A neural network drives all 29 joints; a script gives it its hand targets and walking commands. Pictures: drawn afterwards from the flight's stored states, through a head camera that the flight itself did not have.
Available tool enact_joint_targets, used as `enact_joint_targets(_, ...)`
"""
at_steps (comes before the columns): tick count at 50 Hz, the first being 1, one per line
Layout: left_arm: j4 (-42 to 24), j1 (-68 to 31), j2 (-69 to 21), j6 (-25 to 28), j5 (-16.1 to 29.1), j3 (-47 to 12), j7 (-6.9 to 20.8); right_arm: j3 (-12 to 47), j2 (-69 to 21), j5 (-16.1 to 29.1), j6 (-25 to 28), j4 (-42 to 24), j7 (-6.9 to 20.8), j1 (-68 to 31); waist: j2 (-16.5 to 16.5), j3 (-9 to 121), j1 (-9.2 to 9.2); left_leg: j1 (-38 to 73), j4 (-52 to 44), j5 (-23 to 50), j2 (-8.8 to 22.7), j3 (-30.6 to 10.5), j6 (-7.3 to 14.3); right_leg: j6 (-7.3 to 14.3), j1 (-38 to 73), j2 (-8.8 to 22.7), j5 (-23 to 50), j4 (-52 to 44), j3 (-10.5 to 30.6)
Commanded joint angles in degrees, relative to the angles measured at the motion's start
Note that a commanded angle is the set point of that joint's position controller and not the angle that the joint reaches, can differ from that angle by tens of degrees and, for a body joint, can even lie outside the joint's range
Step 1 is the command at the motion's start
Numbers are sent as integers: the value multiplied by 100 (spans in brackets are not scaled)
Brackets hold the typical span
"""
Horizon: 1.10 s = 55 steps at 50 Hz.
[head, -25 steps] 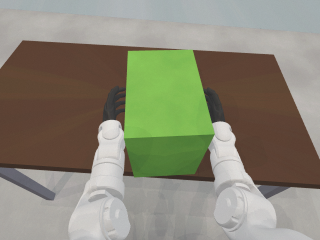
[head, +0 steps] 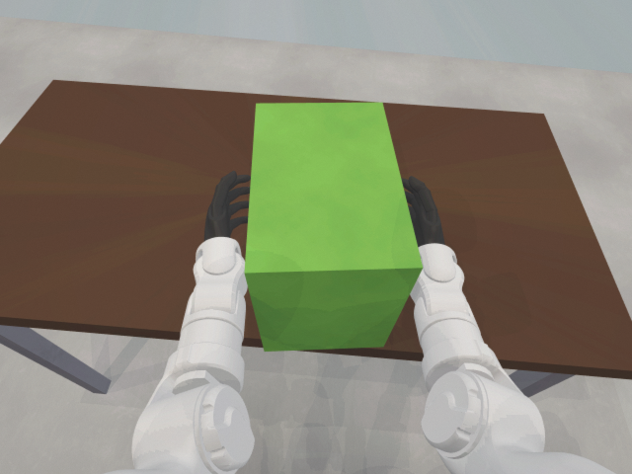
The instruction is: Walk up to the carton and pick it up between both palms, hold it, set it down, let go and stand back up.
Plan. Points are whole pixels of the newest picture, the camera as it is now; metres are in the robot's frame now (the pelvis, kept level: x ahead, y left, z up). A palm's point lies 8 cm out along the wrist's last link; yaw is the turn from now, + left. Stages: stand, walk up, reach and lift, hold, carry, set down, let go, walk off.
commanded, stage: reach and lift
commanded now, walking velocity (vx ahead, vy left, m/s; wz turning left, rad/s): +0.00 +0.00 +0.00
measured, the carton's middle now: (322, 229) +0.43 +0.00 +0.02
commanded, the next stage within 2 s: none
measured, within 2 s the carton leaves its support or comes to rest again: leaves its support in 0.50 s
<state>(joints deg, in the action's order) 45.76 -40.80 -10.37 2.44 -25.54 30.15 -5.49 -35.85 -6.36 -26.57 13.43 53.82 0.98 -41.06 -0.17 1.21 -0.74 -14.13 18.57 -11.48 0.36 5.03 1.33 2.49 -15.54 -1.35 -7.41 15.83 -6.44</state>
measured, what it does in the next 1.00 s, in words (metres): stands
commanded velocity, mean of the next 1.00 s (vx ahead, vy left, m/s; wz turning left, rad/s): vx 0.00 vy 0.00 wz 0.00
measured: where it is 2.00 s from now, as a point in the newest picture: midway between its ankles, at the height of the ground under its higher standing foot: outside the picture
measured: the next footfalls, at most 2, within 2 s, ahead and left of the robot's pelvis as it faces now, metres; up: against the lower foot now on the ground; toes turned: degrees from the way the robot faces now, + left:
none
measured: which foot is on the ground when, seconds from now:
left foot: down 0.00-1.00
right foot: down 0.00-1.00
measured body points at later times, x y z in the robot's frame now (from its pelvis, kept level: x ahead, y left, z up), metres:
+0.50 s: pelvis -0.01 +0.00 +0.00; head +0.03 +0.01 +0.45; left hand +0.40 +0.14 +0.06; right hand +0.40 -0.14 +0.06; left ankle -0.03 +0.10 -0.75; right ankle +0.00 -0.09 -0.75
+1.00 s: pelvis -0.02 +0.00 +0.00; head -0.01 +0.01 +0.45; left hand +0.39 +0.14 +0.11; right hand +0.38 -0.13 +0.09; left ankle -0.03 +0.10 -0.75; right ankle +0.00 -0.09 -0.75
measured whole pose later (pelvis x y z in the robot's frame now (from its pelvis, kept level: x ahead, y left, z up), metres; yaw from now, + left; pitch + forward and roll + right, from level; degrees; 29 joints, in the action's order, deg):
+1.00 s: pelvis -0.02 +0.00 +0.00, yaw +0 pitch +0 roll -1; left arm 38.1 -40.0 -7.8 -10.2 -19.6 22.3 -6.4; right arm -20.4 -3.3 -12.4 8.1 53.9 -4.7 -39.8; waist -0.7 -0.1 0.0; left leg -7.7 17.8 -10.4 0.4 4.6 1.4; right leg 2.6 -8.5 -1.5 -5.9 14.1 -6.9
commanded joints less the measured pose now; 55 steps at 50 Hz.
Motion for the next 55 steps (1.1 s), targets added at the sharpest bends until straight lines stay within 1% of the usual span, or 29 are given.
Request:
enact_joint_targets(1, -80, -2444, -2330, 97, -14, -1468, 481, 1629, -2244, -148, 413, -152, 578, -2794, -20, 2956, 4, -34, -35, 2211, 199, 101, -263, -313, 2614, 238, 3228, 616, 225)
enact_joint_targets(2, -89, -2599, -2362, 131, -44, -1514, 465, 1582, -2231, -184, 449, 43, 605, -2813, 77, 3037, -28, -63, -1, 2318, 226, 39, -301, -262, 2543, 198, 3319, 564, 204)
enact_joint_targets(4, -75, -2496, -2248, 181, -34, -1456, 504, 1651, -2290, -120, 491, -28, 577, -2846, -32, 2938, 11, -322, -58, 2101, 142, 56, -258, -269, 2729, 221, 3324, 658, 263)
enact_joint_targets(6, 53, -2556, -2342, 186, -43, -1505, 510, 1685, -2321, -139, 562, -7, 555, -2947, -113, 2988, -62, -687, -137, 1819, 179, 67, -213, -273, 3108, 257, 3362, 679, 307)
enact_joint_targets(10, -61, -2696, -2312, 248, 52, -1667, 477, 1732, -2219, -158, 670, 9, 548, -2984, 111, 3295, 54, -319, -26, 2204, 198, 17, -274, -233, 2773, 198, 3218, 641, 194)
enact_joint_targets(11, -71, -2746, -2390, 237, 94, -1643, 435, 1574, -2234, -220, 683, 35, 546, -3078, 65, 3265, 0, -183, -12, 2294, 253, -17, -294, -190, 2506, 194, 3006, 544, 132)
enact_joint_targets(13, 14, -2867, -2400, 311, 154, -1869, 390, 1794, -2176, -76, 766, 101, 547, -3223, 120, 3464, 89, 115, 72, 2558, 252, -19, -305, -182, 2267, 122, 3053, 534, 117)
enact_joint_targets(15, 55, -2769, -2314, 300, 40, -1665, 421, 1809, -2241, -129, 751, 147, 535, -3182, -112, 3177, -10, -216, -7, 2151, 211, -5, -226, -240, 2462, 150, 2966, 482, 227)
enact_joint_targets(18, -138, -3083, -2387, 312, 131, -1890, 458, 1872, -2261, -108, 798, 109, 502, -3224, 35, 3420, 76, -395, -79, 2008, 257, -2, -261, -216, 2864, 166, 3097, 533, 220)
enact_joint_targets(19, -90, -3206, -2442, 324, 240, -1905, 449, 1890, -2260, -87, 830, 46, 496, -3387, -96, 3519, -46, -471, -140, 1879, 243, 2, -242, -213, 2952, 218, 3142, 547, 215)
enact_joint_targets(22, -133, -3327, -2394, 303, 286, -2048, 424, 1882, -2190, -55, 808, 123, 422, -3450, 57, 3405, 102, -251, -206, 1810, 216, 11, -237, -239, 2754, 203, 2837, 482, 170)
enact_joint_targets(23, -223, -3318, -2505, 311, 346, -2231, 399, 2065, -2185, 40, 883, 85, 420, -3513, 160, 3623, 81, 38, -28, 2254, 215, -56, -350, -181, 2580, 149, 2837, 502, 167)
enact_joint_targets(25, -87, -3520, -2434, 317, 406, -2142, 387, 1965, -2195, 103, 839, 173, 397, -3649, 69, 3447, 60, -193, -43, 1932, 249, -25, -266, -209, 2500, 150, 2702, 422, 138)
enact_joint_targets(29, 38, -3516, -2277, 138, 326, -2003, 468, 1981, -2134, 89, 671, 54, 401, -3680, -165, 3250, 32, -360, -315, 1069, 228, 2, -167, -200, 2519, 230, 1965, 297, 210)
enact_joint_targets(30, -41, -3557, -2287, 119, 386, -2066, 452, 2010, -2242, 124, 639, 77, 403, -3644, -75, 3265, -56, -295, -322, 1077, 219, -12, -120, -226, 2642, 236, 2024, 363, 166)
enact_joint_targets(32, -112, -3618, -2256, -79, 336, -2003, 440, 2023, -2113, 185, 491, 146, 431, -3655, -6, 3000, 6, -272, -365, 1092, 233, -20, -140, -221, 2585, 193, 1836, 294, 216)
enact_joint_targets(34, -138, -3450, -2308, -231, 437, -2043, 446, 2156, -2209, 304, 408, 105, 366, -3657, -207, 3054, 0, 12, -314, 1282, 183, -43, -109, -280, 2601, 181, 2064, 298, 271)
enact_joint_targets(36, -286, -3348, -2356, -312, 578, -2191, 460, 2248, -2196, 484, 335, -152, 328, -3707, -231, 3117, 27, 54, -304, 1365, 220, -56, -135, -289, 2690, 172, 2179, 314, 201)
enact_joint_targets(37, -353, -3338, -2423, -398, 627, -2280, 473, 2376, -2178, 615, 253, -155, 318, -3670, -73, 3069, 90, 74, -262, 1478, 194, -67, -182, -271, 2759, 168, 2264, 322, 233)
enact_joint_targets(38, -441, -3277, -2350, -464, 519, -2189, 514, 2435, -2096, 610, 218, -255, 330, -3667, -34, 3132, 5, 108, -241, 1578, 153, -75, -165, -248, 2754, 172, 2413, 312, 271)
enact_joint_targets(39, -408, -3132, -2370, -538, 618, -2258, 535, 2509, -2244, 641, 194, -312, 287, -3638, -142, 2999, 15, 166, -305, 1548, 160, -97, -139, -321, 2936, 222, 2628, 363, 251)
enact_joint_targets(42, -791, -3389, -2413, -658, 658, -2380, 617, 2761, -2272, 853, 80, -495, 278, -3676, 25, 3106, 33, -25, -301, 1439, 102, -121, -106, -322, 3250, 303, 2968, 401, 406)
enact_joint_targets(44, -992, -3297, -2356, -779, 697, -2428, 614, 2924, -2272, 975, 10, -433, 252, -3633, 16, 3050, 74, 106, -263, 1671, 41, -109, -160, -337, 3339, 257, 3127, 485, 399)
enact_joint_targets(46, -951, -3176, -2287, -940, 654, -2464, 653, 3085, -2297, 1093, -72, -659, 240, -3665, -27, 2989, 6, -69, -287, 1377, 63, -145, -107, -333, 3471, 350, 3110, 484, 462)
enact_joint_targets(47, -1247, -3271, -2382, -975, 723, -2571, 669, 3270, -2394, 1157, -82, -779, 223, -3659, -83, 3075, -41, 143, -258, 1600, 31, -199, -71, -355, 3624, 276, 3278, 492, 450)
enact_joint_targets(48, -1166, -3158, -2469, -1054, 828, -2712, 674, 3376, -2449, 1354, -85, -948, 156, -3913, -78, 3027, -26, 171, -255, 1716, 77, -161, -115, -376, 3591, 304, 3398, 487, 416)
enact_joint_targets(51, -1208, -3326, -2402, -1232, 817, -2606, 694, 3545, -2325, 1523, -214, -1071, 78, -4281, -158, 2846, 13, 279, -235, 1435, 106, -272, -32, -372, 3371, 223, 2939, 435, 462)
enact_joint_targets(53, -1151, -3317, -2356, -1434, 775, -2509, 732, 3527, -2258, 1631, -330, -1012, 22, -4340, -200, 2665, -75, 463, -279, 1355, 104, -267, -65, -323, 3235, 167, 2430, 307, 327)
enact_joint_targets(55, -1294, -3198, -2361, -1633, 860, -2588, 756, 3563, -2191, 1725, -425, -1099, -43, -4253, -257, 2662, 20, 747, -301, 1296, 101, -250, -49, -319, 3108, 205, 2336, 198, 382)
